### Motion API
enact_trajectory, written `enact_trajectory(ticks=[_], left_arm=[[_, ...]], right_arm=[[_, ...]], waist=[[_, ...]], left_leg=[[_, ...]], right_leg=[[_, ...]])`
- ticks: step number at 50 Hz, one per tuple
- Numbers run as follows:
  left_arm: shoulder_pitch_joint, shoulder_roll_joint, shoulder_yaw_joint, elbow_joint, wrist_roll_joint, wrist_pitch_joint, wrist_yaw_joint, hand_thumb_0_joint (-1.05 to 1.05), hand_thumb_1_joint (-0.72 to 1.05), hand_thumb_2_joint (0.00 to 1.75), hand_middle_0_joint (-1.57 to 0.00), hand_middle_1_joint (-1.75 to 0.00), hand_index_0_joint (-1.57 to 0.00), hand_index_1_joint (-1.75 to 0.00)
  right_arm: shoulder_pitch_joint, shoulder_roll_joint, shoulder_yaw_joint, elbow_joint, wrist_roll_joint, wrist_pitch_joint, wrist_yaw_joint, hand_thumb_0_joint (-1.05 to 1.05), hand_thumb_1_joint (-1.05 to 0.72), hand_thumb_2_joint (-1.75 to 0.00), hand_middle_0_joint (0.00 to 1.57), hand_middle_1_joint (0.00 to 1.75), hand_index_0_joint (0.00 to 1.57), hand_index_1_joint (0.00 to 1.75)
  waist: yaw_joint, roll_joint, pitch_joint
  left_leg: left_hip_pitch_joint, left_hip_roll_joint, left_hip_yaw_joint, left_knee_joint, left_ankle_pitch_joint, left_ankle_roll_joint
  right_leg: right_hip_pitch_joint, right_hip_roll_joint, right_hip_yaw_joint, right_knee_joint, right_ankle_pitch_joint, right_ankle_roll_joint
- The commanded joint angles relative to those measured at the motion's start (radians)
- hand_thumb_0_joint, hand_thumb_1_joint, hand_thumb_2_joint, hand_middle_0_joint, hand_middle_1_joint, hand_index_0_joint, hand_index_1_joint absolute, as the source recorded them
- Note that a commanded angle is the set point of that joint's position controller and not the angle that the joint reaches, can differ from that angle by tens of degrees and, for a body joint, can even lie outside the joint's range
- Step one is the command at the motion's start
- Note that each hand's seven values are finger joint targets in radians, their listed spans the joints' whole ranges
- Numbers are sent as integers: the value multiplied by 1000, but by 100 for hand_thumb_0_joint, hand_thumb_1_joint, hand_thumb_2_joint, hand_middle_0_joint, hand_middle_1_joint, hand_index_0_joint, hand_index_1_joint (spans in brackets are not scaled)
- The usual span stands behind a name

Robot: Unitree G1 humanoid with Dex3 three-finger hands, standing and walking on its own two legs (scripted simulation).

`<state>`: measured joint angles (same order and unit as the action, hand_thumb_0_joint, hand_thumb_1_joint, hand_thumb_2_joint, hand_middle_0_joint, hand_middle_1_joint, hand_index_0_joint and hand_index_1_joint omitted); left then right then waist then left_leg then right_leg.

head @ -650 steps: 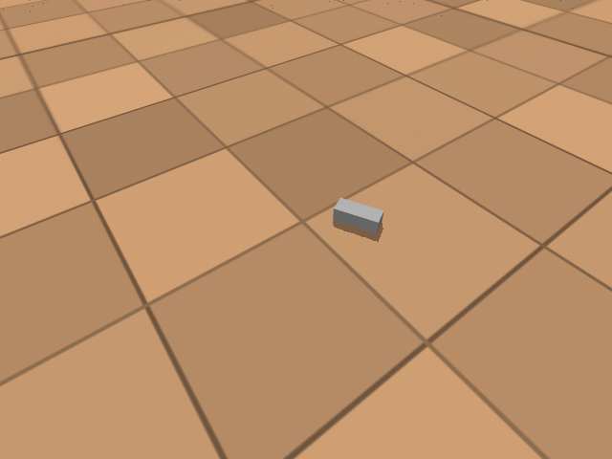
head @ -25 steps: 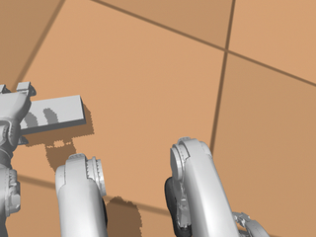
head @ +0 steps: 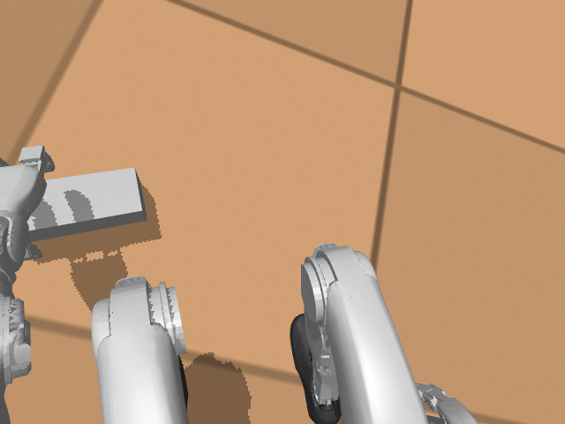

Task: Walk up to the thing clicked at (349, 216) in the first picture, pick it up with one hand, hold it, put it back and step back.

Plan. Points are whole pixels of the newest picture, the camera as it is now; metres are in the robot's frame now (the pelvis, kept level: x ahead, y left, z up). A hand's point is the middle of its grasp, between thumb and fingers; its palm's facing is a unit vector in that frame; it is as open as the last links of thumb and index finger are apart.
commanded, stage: approach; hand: left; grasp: from above
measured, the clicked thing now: (78, 205) +0.47 +0.29 -0.29
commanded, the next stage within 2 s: close in in 0.72 s
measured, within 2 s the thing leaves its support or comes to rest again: neither
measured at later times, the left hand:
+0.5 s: hand (80, 185) +0.47 +0.25 -0.17, palm faces -0.41 -0.06 -0.91, open 13.9 cm
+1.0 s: hand (59, 205) +0.45 +0.28 -0.18, palm faces -0.49 -0.09 -0.86, open 13.9 cm
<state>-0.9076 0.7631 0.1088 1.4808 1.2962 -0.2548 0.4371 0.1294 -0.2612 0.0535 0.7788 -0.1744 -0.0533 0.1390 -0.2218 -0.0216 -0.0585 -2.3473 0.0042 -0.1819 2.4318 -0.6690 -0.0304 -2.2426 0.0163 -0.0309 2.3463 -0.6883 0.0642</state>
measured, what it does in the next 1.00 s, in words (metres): stands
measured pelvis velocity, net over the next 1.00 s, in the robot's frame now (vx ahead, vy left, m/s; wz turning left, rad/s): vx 0.00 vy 0.00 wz -0.01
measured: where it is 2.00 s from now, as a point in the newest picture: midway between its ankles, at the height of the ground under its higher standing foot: (248, 407)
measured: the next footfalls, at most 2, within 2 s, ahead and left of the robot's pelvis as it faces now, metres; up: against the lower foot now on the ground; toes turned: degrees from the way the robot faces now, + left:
none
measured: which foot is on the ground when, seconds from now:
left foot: down 0.00-1.00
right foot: down 0.00-1.00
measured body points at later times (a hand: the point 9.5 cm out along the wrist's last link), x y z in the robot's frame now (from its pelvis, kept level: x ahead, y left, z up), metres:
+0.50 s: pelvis +0.00 +0.00 +0.00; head +0.23 +0.08 +0.38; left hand +0.49 +0.25 -0.12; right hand +0.05 -0.28 -0.09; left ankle +0.08 +0.13 -0.29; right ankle +0.10 -0.14 -0.29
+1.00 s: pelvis +0.00 +0.00 +0.00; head +0.24 +0.08 +0.38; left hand +0.47 +0.28 -0.13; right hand +0.06 -0.27 -0.10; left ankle +0.08 +0.13 -0.29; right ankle +0.10 -0.14 -0.29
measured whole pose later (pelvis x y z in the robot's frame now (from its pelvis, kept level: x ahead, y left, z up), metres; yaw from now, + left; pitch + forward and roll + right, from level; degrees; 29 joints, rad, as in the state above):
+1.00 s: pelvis +0.00 +0.00 +0.00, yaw -1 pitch +33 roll -9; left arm -0.96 0.73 0.03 1.49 1.25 -0.25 0.38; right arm 0.14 -0.27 0.08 0.76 -0.17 -0.07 0.15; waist -0.24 -0.03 -0.03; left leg -2.33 0.00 -0.20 2.44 -0.69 -0.04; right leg -2.23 0.02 -0.05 2.35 -0.70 0.07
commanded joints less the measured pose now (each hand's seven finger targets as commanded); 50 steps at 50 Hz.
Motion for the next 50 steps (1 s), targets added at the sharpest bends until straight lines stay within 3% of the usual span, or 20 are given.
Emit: enact_trajectory(ticks=[1, 4, 5, 10, 13, 14, 17, 18, 19, 22, 26, 32, 33, 35, 36, 38, 40, 41, 46, 50], left_arm=[[-288, 257, 30, -151, -19, -2, 28, 0, -54, 100, -8, -106, -9, -105], [-282, 280, 51, -175, -22, -3, 27, 0, -55, 103, -7, -105, -7, -105], [-293, 268, 44, -153, -22, -3, 28, 0, -54, 102, -7, -106, -7, -105], [-384, 149, -43, -152, -28, -12, 20, 0, -54, 101, -6, -105, -7, -104], [-434, 101, -81, -155, -30, -8, 28, 0, -53, 100, -6, -106, -7, -104], [-418, 98, -88, -133, -27, -1, 31, 0, -53, 100, -6, -106, -8, -104], [-427, 101, -89, -66, -20, 27, 54, 0, -53, 101, -6, -105, -8, -104], [-458, 130, -75, -77, -10, 35, 65, 0, -54, 101, -6, -104, -7, -103], [-451, 169, -46, -94, 0, 46, 77, 0, -52, 100, -6, -105, -8, -103], [-410, 194, -12, -3, 16, 92, 103, 0, -53, 102, -7, -105, -8, -104], [-385, 235, 21, 7, -9, 132, 116, 0, -54, 102, -7, -105, -8, -104], [-368, 280, 38, -50, -69, 136, 69, 0, -58, 105, -8, -103, -7, -104], [-377, 276, 34, -67, -74, 129, 54, 0, -57, 104, -7, -104, -7, -104], [-385, 254, 14, -114, -88, 106, 18, 0, -57, 102, -7, -104, -7, -104], [-394, 239, 12, -122, -93, 94, 3, 0, -58, 103, -8, -104, -7, -105], [-397, 178, -28, -166, -106, 64, -29, 0, -58, 103, -7, -105, -7, -105], [-360, 121, -67, -160, -102, 44, -49, 0, -56, 103, -7, -106, -8, -105], [-385, 99, -87, -160, -104, 32, -57, 0, -54, 104, -8, -108, -8, -107], [-348, 158, -61, -145, -69, 0, -32, 0, -52, 105, -7, -110, -9, -108], [-326, 162, -41, -43, -15, -9, 28, 0, -50, 100, -6, -108, -9, -104]], right_arm=[[179, -256, -74, -24, 4, -9, -13, 0, -90, -90, 20, 30, 20, 30], [181, -257, -76, -20, 7, -9, -13, 0, -90, -89, 20, 30, 20, 30], [187, -257, -73, -23, 3, -11, -11, 0, -90, -89, 20, 30, 20, 30], [201, -255, -73, -13, 6, -15, -10, 0, -89, -89, 20, 30, 20, 30], [220, -257, -67, -4, 3, -20, -11, 0, -89, -89, 20, 30, 20, 30], [216, -258, -68, -3, 4, -21, -12, 0, -89, -89, 20, 30, 20, 30], [216, -259, -62, -6, 0, -26, -11, 0, -89, -89, 20, 30, 20, 30], [222, -266, -55, -11, -2, -27, -10, 0, -89, -89, 20, 30, 20, 30], [217, -273, -55, -16, 1, -23, -13, 0, -89, -89, 20, 30, 20, 30], [201, -263, -38, -30, -5, -23, -2, 0, -89, -89, 20, 30, 20, 30], [180, -265, -19, -54, -3, -22, 2, 0, -90, -89, 20, 30, 20, 30], [169, -265, -19, -58, 7, -36, 3, 0, -90, -89, 20, 30, 20, 30], [179, -263, -19, -57, 3, -39, 3, 0, -90, -89, 20, 30, 20, 30], [186, -254, -26, -44, 4, -41, 3, 0, -90, -89, 20, 30, 20, 30], [203, -261, -32, -45, 2, -42, 2, 0, -90, -89, 20, 30, 20, 30], [214, -257, -48, -33, 4, -42, -1, 0, -90, -89, 20, 30, 20, 30], [232, -258, -57, -18, 9, -37, -4, 0, -90, -89, 20, 30, 20, 30], [239, -262, -61, -16, 9, -36, -2, 0, -90, -89, 20, 30, 20, 30], [240, -273, -53, -21, 16, -19, -7, 0, -90, -89, 20, 30, 20, 30], [220, -266, -33, -25, 4, -16, -1, 0, -89, -89, 20, 30, 20, 30]], waist=[[7, 299, -649], [23, 312, -671], [-1, 313, -639], [-57, 315, -626], [-79, 317, -630], [-70, 323, -634], [-75, 335, -614], [-77, 342, -615], [-50, 368, -655], [-43, 362, -642], [-30, 313, -647], [-23, 258, -637], [-38, 270, -639], [-39, 284, -651], [-61, 264, -637], [-72, 283, -628], [-71, 294, -620], [-87, 276, -609], [-48, 291, -625], [-62, 296, -577]], left_leg=[[534, -13, 139, -251, 130, 50], [560, -12, 143, -251, 153, 48], [546, -12, 139, -251, 142, 48], [552, -6, 123, -257, 123, 44], [562, -4, 122, -251, 142, 43], [572, -3, 126, -250, 151, 42], [568, -1, 127, -257, 138, 39], [566, -1, 126, -260, 143, 39], [591, -4, 127, -270, 162, 36], [576, -5, 137, -266, 175, 40], [496, -9, 153, -251, 159, 61], [422, -7, 151, -230, 89, 72], [425, -8, 149, -228, 87, 70], [437, -2, 144, -223, 93, 64], [431, -5, 139, -220, 85, 65], [449, -4, 131, -229, 61, 54], [486, -3, 128, -236, 72, 46], [479, -3, 121, -233, 65, 46], [528, -6, 120, -234, 165, 39], [536, -3, 115, -220, 216, 38]], right_leg=[[287, 23, -126, -236, 194, -92], [296, 21, -122, -230, 211, -93], [281, 19, -128, -225, 202, -93], [240, 23, -141, -237, 193, -95], [255, 25, -143, -247, 218, -92], [261, 26, -140, -251, 227, -92], [244, 27, -147, -243, 214, -95], [247, 27, -150, -239, 217, -95], [250, 25, -149, -229, 229, -98], [264, 27, -143, -220, 247, -99], [320, 33, -122, -244, 243, -90], [350, 36, -106, -249, 163, -85], [357, 34, -106, -248, 159, -86], [361, 38, -100, -245, 158, -88], [352, 34, -112, -252, 156, -84], [327, 34, -117, -259, 120, -91], [316, 33, -131, -256, 141, -92], [303, 35, -139, -258, 137, -91], [325, 30, -151, -234, 230, -90], [297, 34, -162, -200, 282, -90]])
